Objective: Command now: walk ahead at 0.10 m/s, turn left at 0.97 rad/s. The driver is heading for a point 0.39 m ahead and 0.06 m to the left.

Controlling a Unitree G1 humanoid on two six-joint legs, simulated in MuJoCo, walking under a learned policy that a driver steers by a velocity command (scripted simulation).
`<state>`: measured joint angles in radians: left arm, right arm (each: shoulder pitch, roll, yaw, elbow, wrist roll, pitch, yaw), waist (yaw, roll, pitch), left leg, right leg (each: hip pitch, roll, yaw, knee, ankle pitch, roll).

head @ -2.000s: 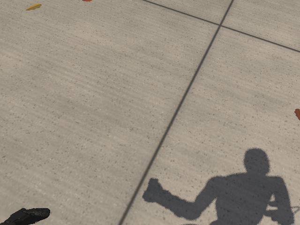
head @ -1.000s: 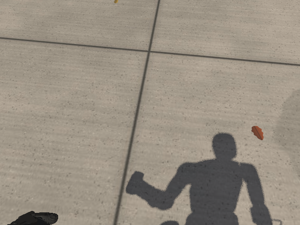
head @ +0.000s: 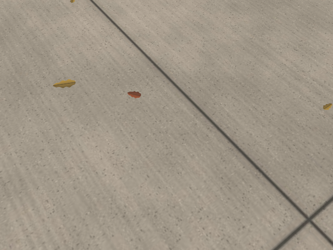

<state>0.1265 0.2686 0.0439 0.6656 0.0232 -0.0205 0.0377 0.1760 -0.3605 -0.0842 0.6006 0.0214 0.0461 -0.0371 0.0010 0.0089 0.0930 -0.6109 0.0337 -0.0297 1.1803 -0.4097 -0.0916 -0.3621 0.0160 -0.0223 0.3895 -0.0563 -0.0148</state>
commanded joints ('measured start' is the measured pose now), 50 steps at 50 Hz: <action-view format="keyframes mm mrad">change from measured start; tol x16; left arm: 1 -42 154 51 -47 -5 -11 1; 28 -80 123 33 -18 2 8 -97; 33 448 285 67 111 53 -51 -47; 38 208 105 25 89 -27 -98 -51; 50 238 166 23 181 -46 -40 -7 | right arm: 1 74 -17 4 -65 -2 -4 9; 13 154 -282 -91 -90 -21 2 20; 33 62 63 36 -51 -48 -109 48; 50 -91 32 22 -39 -25 -126 73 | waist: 1 -19 -111 -241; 10 -23 -125 -194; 13 -51 308 -208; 29 -25 161 -51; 31 75 64 -51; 33 175 -362 -118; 37 24 -80 -38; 50 9 -122 -121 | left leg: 1 55 62 -17 -114 80 14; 10 338 5 101 -601 169 125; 12 604 194 -266 -799 542 270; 13 620 307 -578 -853 231 442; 15 584 265 -588 -981 -337 392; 22 434 128 -307 -967 -70 295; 30 252 139 -366 -952 -205 286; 33 -59 -122 -92 -217 -106 204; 35 -304 -89 -218 53 -30 190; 50 193 -57 29 -652 449 135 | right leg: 1 193 -306 175 -122 272 -246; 10 163 -313 -45 -9 -59 -112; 12 -172 -141 -195 425 -427 60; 14 -477 -35 98 689 -490 46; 22 -236 -28 42 395 -54 69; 31 213 -50 -31 130 -216 3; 32 391 -95 74 47 -368 -4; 34 461 -437 855 -297 -725 -130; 41 342 -211 138 -121 609 -132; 50 351 -213 60 -37 600 -112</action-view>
